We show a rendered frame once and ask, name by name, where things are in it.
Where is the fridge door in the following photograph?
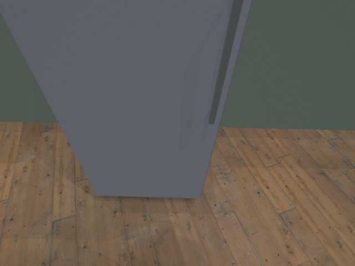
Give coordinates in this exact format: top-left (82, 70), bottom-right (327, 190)
top-left (0, 0), bottom-right (252, 198)

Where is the handle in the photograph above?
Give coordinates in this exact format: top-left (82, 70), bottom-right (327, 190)
top-left (209, 0), bottom-right (244, 124)

